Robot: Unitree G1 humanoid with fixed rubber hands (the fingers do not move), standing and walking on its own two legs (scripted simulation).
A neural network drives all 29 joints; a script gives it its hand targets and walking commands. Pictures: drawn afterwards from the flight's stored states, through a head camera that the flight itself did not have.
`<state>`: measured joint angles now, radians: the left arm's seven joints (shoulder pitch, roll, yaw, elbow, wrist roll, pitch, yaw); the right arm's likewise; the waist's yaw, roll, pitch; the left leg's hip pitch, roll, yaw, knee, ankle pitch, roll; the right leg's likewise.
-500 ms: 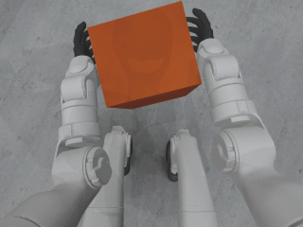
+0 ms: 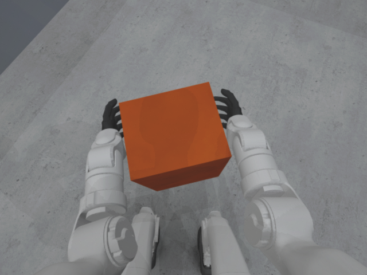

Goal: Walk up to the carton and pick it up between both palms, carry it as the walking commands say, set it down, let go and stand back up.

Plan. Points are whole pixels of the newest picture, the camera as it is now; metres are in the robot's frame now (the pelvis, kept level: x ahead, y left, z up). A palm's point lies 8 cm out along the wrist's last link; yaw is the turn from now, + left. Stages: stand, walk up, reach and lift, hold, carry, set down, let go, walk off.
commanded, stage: reach and lift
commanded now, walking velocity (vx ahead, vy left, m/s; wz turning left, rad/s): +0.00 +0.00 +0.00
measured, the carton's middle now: (178, 146) +0.39 +0.03 -0.09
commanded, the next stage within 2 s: none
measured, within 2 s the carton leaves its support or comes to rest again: neither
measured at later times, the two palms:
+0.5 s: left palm (95, 133) +0.37 +0.18 +0.04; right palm (239, 116) +0.41 -0.09 +0.05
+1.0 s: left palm (75, 125) +0.35 +0.18 +0.11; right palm (251, 109) +0.39 -0.09 +0.11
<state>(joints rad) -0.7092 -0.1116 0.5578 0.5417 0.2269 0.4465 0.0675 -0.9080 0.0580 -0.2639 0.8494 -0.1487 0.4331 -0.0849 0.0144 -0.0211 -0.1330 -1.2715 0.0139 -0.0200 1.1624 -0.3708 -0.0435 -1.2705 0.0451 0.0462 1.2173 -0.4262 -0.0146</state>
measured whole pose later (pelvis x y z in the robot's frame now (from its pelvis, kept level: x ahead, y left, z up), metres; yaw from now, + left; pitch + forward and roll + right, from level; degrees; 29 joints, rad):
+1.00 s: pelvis +0.04 +0.00 +0.10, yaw +0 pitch +7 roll +1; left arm -0.40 -0.20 0.51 0.37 0.23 0.57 0.03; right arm -0.57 0.14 -0.25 0.68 -0.16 0.49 -0.03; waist 0.01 0.01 -0.07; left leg -0.50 0.01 -0.03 0.58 -0.21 -0.04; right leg -0.49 0.03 0.05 0.62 -0.26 -0.01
